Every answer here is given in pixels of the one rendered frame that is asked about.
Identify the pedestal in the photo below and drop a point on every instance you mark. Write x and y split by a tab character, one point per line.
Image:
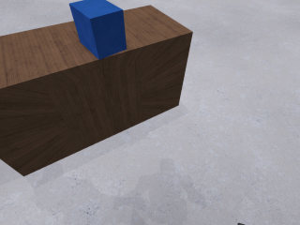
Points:
57	98

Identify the carton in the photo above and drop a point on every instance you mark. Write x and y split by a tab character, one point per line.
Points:
100	26

